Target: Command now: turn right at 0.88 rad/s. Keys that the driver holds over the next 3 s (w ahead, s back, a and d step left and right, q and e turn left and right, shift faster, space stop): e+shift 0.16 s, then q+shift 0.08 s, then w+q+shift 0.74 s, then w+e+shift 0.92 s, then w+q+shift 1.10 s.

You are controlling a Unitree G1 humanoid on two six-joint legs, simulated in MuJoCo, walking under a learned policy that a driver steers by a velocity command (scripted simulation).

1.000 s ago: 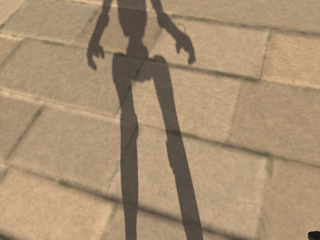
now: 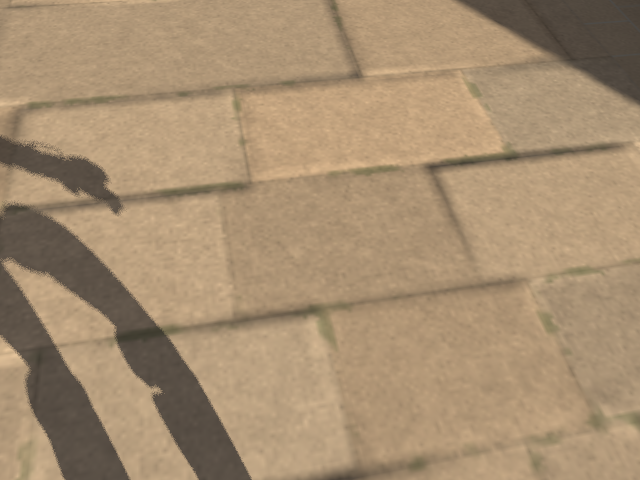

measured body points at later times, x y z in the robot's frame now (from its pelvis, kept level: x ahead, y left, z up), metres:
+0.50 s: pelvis +0.05 -0.06 +0.00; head +0.06 -0.09 +0.45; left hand +0.18 +0.19 -0.09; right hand +0.11 -0.35 -0.12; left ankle +0.08 +0.08 -0.65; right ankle -0.03 -0.16 -0.74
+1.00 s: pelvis +0.37 +0.00 -0.02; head +0.40 +0.00 +0.43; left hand +0.44 +0.28 -0.11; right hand +0.52 -0.27 -0.14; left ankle +0.36 +0.01 -0.74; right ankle +0.36 -0.19 -0.63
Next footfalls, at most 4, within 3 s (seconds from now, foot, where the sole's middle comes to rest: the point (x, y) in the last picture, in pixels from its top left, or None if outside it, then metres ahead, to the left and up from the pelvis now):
0.36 right None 0.00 -0.17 -0.78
0.84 left None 0.40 0.02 -0.78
1.30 right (288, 311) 0.88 0.09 -0.78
1.72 left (205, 191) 1.26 0.35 -0.78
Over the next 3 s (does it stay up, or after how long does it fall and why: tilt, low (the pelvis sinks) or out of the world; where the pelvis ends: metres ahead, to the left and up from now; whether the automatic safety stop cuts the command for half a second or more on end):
stays up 2.25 0.17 -0.02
